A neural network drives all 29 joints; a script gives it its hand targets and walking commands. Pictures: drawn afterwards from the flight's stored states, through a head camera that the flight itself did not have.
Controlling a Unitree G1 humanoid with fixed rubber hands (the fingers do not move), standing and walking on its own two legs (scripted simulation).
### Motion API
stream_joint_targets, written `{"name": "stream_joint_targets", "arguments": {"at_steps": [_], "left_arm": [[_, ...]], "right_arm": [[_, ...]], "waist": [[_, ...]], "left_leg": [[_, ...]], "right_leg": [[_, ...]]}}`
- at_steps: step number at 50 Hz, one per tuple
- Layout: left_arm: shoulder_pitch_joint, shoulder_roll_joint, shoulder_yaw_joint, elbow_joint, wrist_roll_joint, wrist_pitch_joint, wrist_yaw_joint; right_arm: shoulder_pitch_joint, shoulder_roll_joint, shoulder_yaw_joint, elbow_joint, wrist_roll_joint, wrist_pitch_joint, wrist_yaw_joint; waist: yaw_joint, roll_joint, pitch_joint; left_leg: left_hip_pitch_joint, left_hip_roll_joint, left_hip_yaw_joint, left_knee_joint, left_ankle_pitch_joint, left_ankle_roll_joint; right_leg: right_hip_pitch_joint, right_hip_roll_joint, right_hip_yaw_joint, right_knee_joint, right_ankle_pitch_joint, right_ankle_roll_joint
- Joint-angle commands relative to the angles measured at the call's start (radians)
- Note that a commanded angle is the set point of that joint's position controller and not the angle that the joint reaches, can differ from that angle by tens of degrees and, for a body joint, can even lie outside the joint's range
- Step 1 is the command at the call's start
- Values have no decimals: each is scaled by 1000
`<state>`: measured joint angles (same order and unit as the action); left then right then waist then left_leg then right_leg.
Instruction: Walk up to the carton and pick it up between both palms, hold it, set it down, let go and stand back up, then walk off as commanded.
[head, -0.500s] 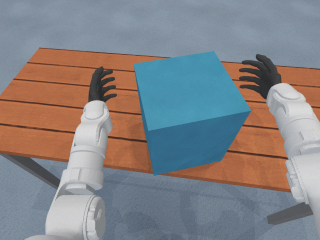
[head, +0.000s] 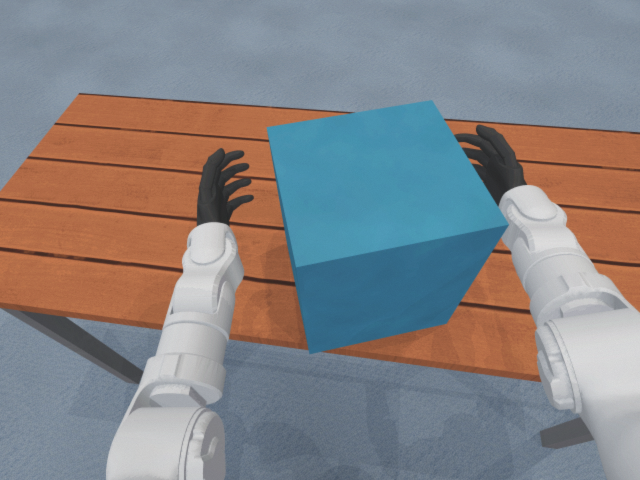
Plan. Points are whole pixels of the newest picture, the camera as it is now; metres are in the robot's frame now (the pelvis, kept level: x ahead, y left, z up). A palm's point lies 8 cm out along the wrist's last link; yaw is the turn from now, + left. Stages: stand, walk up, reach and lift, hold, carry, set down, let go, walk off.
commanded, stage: reach and lift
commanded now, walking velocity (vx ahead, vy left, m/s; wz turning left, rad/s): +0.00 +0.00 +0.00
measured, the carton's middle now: (366, 236) +0.42 +0.02 +0.03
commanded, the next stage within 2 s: none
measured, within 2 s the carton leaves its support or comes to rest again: neither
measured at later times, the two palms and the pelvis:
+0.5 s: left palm (232, 225) +0.37 +0.19 +0.09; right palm (490, 189) +0.47 -0.12 +0.09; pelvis -0.01 +0.00 +0.00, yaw +0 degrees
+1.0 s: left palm (223, 229) +0.36 +0.19 +0.09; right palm (472, 194) +0.46 -0.10 +0.09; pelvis -0.01 +0.00 +0.00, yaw +0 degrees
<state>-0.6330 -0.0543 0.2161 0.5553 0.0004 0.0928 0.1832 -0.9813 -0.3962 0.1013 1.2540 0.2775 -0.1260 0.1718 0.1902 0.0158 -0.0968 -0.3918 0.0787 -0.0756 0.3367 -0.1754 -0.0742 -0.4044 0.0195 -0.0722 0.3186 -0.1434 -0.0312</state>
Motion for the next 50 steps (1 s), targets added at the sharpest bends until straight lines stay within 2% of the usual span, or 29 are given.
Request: {"name": "stream_joint_targets", "arguments": {"at_steps": [1, 5, 7, 8, 9, 13, 16, 17, 20, 21, 23, 25, 26, 27, 28, 30, 32, 33, 34, 35, 37, 39, 40, 41, 43, 45, 46, 47, 50], "left_arm": [[-271, -92, -27, -96, 130, -26, 4], [-264, -100, -7, -123, 187, 0, 16], [-289, -113, -9, -135, 172, -3, 31], [-285, -126, 11, -103, 184, 5, 39], [-334, -130, -13, -130, 163, 3, 40], [-382, -132, 8, -100, 165, 0, 61], [-349, -144, -14, -97, 168, 14, 62], [-361, -114, 20, -24, 167, 18, 57], [-379, -136, 13, -51, 169, 1, 37], [-414, -124, 22, -63, 168, -4, 43], [-369, -147, 20, -77, 182, -13, 47], [-355, -224, 20, -118, 204, -15, 13], [-363, -222, -8, -102, 203, -11, 10], [-352, -190, 53, -73, 236, -14, 13], [-356, -216, 42, -60, 254, -10, 5], [-373, -328, 41, -70, 263, -20, -36], [-386, -390, 23, -37, 281, -28, -75], [-402, -453, -17, -54, 299, -28, -98], [-376, -437, 8, -36, 320, -23, -104], [-396, -446, 8, -34, 331, -33, -109], [-360, -488, 8, -8, 330, -36, -128], [-375, -460, 45, 21, 350, -28, -136], [-396, -493, -6, -6, 329, -35, -130], [-387, -492, 14, -21, 347, -45, -120], [-423, -473, 11, -14, 342, -35, -117], [-381, -479, 5, 13, 328, -35, -121], [-406, -475, 29, 23, 337, -39, -123], [-366, -484, 8, 47, 342, -21, -130], [-373, -449, 49, 39, 350, -30, -124]], "right_arm": [[-379, 31, -65, -117, -67, -60, -19], [-341, 49, -91, -89, -104, -46, -52], [-384, 44, -100, -115, -100, -43, -54], [-407, 61, -68, -119, -82, -36, -56], [-428, 35, -97, -144, -96, -41, -65], [-456, 102, -47, -121, -72, -2, -61], [-423, 77, -94, -84, -67, 1, -70], [-458, 104, -82, -100, -76, 14, -76], [-442, 121, -94, -105, -96, 6, -69], [-476, 130, -94, -155, -96, 7, -70], [-464, 134, -106, -131, -104, -1, -58], [-425, 219, -120, -129, -146, -16, -37], [-419, 203, -155, -99, -171, -19, -39], [-435, 208, -154, -152, -196, -26, -45], [-407, 224, -183, -108, -216, -20, -37], [-430, 380, -178, -144, -259, -24, -3], [-431, 457, -223, -135, -341, -50, 11], [-392, 540, -249, -102, -388, -53, 22], [-375, 540, -261, -80, -419, -52, 25], [-378, 578, -278, -85, -433, -60, 39], [-360, 641, -261, -93, -451, -73, 33], [-363, 610, -304, -53, -493, -67, 41], [-341, 627, -322, -53, -493, -80, 38], [-364, 625, -323, -62, -505, -87, 45], [-354, 626, -350, -28, -501, -74, 48], [-333, 628, -329, -20, -508, -76, 40], [-356, 636, -325, -31, -502, -76, 47], [-334, 616, -345, -40, -518, -67, 47], [-334, 626, -329, -58, -511, -64, 38]], "waist": [[21, -36, -553], [-7, -18, -514], [2, -36, -529], [35, -45, -505], [4, -43, -505], [55, -65, -443], [0, -5, -503], [29, -68, -423], [17, -48, -446], [25, -91, -455], [44, -59, -494], [34, -83, -517], [-2, -46, -508], [42, -72, -515], [7, -59, -517], [35, -99, -465], [6, -100, -496], [-42, -88, -497], [-28, -106, -480], [-29, -77, -492], [-10, -116, -475], [-17, -109, -421], [-53, -87, -466], [-23, -101, -497], [-38, -87, -472], [-45, -98, -404], [-15, -102, -432], [-53, -115, -403], [-40, -140, -419]], "left_leg": [[85, -81, 146, 58, 551, 14], [124, -84, 130, 48, 534, 13], [143, -74, 134, 51, 539, 11], [138, -76, 133, 60, 542, 19], [154, -74, 130, 51, 523, 12], [123, -73, 142, 46, 470, 31], [135, -81, 131, 57, 454, 18], [87, -85, 136, 44, 402, 41], [84, -89, 144, 39, 408, 33], [75, -81, 139, 28, 387, 44], [110, -83, 147, 52, 471, 28], [145, -81, 152, 44, 485, 32], [188, -78, 135, 39, 519, 19], [142, -84, 147, 48, 524, 32], [154, -84, 142, 28, 468, 38], [145, -84, 156, 26, 490, 41], [131, -92, 151, 27, 494, 49], [159, -99, 157, 10, 470, 43], [137, -98, 164, 9, 461, 46], [118, -99, 170, 1, 436, 47], [92, -104, 182, -11, 431, 50], [105, -99, 185, -27, 397, 54], [133, -93, 176, -27, 405, 48], [161, -84, 186, -17, 442, 40], [142, -87, 183, -22, 394, 51], [140, -90, 176, -17, 400, 50], [111, -92, 187, -20, 388, 51], [132, -86, 174, -33, 364, 64], [109, -91, 186, -43, 348, 65]], "right_leg": [[363, 57, 29, 45, 451, 18], [360, 51, 29, 34, 433, 18], [323, 65, 21, 23, 356, 9], [314, 72, 22, 13, 323, 7], [301, 75, 17, 9, 320, 7], [292, 67, 31, -1, 230, 10], [293, 65, 29, 4, 240, 3], [292, 60, 35, -14, 202, 7], [319, 49, 26, 8, 242, 22], [308, 57, 32, 12, 224, 22], [313, 56, 29, 9, 256, 16], [344, 55, 21, 14, 284, 23], [297, 55, 12, 9, 271, 17], [338, 49, 29, 9, 285, 15], [333, 48, 19, 5, 256, 17], [348, 47, 15, 14, 290, 26], [380, 27, 25, 22, 356, 32], [401, 19, 7, 17, 362, 30], [419, 19, 8, 22, 387, 34], [409, 16, 1, 27, 350, 34], [458, 6, 6, 44, 457, 46], [446, 6, -6, 25, 379, 50], [426, 13, -7, 27, 385, 44], [410, 27, -23, 18, 327, 26], [383, 18, -9, 5, 269, 25], [386, 18, -9, 1, 292, 25], [415, 7, 4, 8, 314, 31], [406, 11, -8, -2, 283, 32], [447, 5, -4, 15, 364, 50]]}}
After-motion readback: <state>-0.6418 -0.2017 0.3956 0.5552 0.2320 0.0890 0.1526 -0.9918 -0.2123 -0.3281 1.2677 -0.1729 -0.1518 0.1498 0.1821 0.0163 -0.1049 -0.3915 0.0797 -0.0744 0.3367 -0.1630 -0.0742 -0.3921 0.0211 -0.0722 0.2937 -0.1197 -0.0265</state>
